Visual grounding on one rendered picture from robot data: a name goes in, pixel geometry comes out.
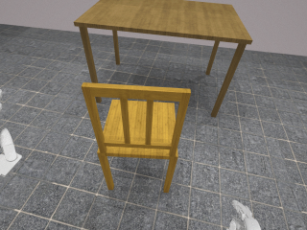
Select right robot hand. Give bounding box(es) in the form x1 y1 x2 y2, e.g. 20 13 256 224
226 199 261 230

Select left robot hand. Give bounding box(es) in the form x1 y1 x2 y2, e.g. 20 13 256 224
0 89 22 177

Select chair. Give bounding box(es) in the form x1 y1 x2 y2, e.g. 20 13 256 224
81 82 191 193

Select table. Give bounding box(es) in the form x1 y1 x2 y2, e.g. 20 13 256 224
74 0 253 118

